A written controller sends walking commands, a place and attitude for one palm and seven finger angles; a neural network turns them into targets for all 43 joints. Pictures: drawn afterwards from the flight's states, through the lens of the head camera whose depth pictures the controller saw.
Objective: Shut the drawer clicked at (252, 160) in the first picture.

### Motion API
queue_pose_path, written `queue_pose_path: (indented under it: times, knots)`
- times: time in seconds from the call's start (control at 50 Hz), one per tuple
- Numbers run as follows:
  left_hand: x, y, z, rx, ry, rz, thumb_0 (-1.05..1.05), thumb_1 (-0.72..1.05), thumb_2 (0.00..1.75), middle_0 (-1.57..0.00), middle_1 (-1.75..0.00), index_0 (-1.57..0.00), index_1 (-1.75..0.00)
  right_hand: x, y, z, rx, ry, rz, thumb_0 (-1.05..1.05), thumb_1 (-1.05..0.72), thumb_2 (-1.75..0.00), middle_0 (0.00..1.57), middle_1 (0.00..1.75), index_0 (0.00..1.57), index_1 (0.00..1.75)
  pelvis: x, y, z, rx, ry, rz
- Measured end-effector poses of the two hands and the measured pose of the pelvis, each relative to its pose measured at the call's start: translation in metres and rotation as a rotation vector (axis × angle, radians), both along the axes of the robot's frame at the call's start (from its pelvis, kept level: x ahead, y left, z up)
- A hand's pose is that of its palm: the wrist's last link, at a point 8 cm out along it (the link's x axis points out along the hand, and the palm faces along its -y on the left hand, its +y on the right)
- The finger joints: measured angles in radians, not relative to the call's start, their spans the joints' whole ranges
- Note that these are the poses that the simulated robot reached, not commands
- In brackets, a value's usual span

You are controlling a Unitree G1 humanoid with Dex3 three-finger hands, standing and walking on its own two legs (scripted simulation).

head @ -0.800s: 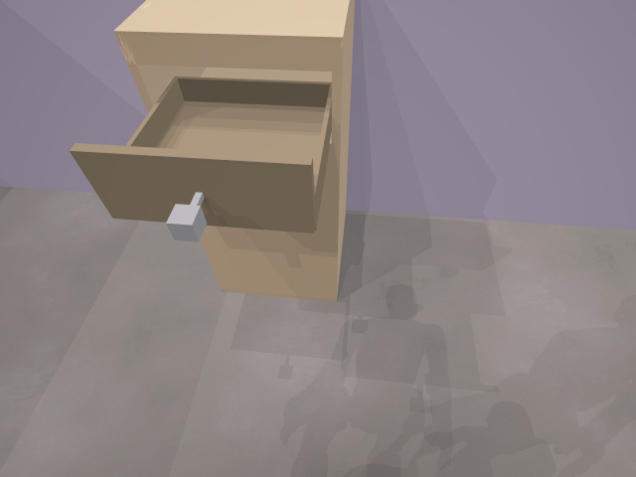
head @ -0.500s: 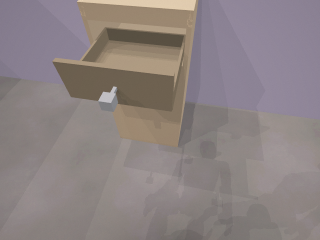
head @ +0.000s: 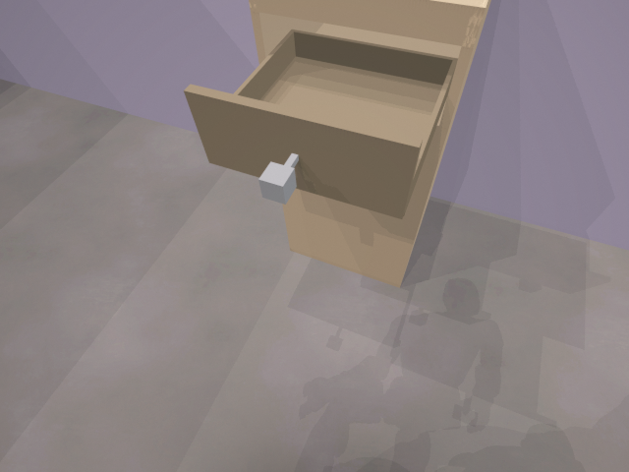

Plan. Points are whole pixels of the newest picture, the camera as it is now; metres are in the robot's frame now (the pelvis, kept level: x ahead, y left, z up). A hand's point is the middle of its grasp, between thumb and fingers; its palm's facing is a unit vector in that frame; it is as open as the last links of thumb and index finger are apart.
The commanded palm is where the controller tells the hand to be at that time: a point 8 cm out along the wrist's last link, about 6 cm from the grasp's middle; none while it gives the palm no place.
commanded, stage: stand and wait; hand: left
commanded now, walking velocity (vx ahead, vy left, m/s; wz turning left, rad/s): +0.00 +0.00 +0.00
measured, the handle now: (284, 174) +0.53 +0.09 +0.03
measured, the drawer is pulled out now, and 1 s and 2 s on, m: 0.27 0.27 0.27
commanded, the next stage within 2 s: turn or walk to find it in 0.62 s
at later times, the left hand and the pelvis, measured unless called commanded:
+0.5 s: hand out of the picture +0.05 +0.16 -0.16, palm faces +0.03 -0.97 -0.23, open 7.3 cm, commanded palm none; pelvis +0.02 -0.03 +0.01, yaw +0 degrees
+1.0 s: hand out of the picture +0.02 +0.16 -0.17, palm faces +0.09 -0.97 -0.22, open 7.3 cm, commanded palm none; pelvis +0.00 -0.02 +0.01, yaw +2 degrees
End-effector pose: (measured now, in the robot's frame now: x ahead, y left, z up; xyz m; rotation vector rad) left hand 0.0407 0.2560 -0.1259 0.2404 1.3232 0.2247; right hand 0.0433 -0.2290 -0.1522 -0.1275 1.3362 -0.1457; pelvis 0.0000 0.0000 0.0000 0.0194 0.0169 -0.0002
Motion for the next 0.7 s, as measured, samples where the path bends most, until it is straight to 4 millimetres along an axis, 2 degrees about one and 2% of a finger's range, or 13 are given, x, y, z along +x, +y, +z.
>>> queue_pose_path:
  times: [0.1, 0.24, 0.54, 0.7]
  knots:
    - [-0.013, -0.020, -0.004, -0.037, 0.060, 0.019, 0.00, 0.91, 0.90, -0.20, -0.30, -0.20, -0.30, 0.015, -0.009, 0.000, -0.007, -0.024, -0.001, 0.00, -0.91, -0.90, 0.20, 0.30, 0.20, 0.30, 0.010, -0.004, 0.001, -0.009, -0.017, 0.015]
    - [-0.011, -0.042, -0.009, -0.076, 0.063, 0.038, 0.01, 0.92, 0.90, -0.20, -0.30, -0.21, -0.30, 0.015, -0.016, 0.008, -0.023, -0.002, 0.012, 0.00, -0.91, -0.90, 0.20, 0.30, 0.20, 0.30, 0.015, -0.014, 0.005, -0.007, -0.027, 0.005]
    - [0.008, -0.051, -0.002, -0.072, 0.016, 0.004, 0.01, 0.92, 0.90, -0.20, -0.30, -0.21, -0.30, -0.027, -0.020, 0.008, -0.006, 0.081, -0.034, 0.00, -0.91, -0.90, 0.20, 0.30, 0.20, 0.30, 0.016, -0.026, 0.009, -0.014, -0.035, -0.004]
    - [0.007, -0.053, -0.002, -0.074, 0.009, 0.002, 0.00, 0.92, 0.90, -0.20, -0.30, -0.20, -0.30, -0.047, -0.017, 0.009, 0.003, 0.117, -0.048, 0.00, -0.91, -0.90, 0.20, 0.30, 0.20, 0.30, 0.013, -0.028, 0.010, -0.015, -0.037, -0.002]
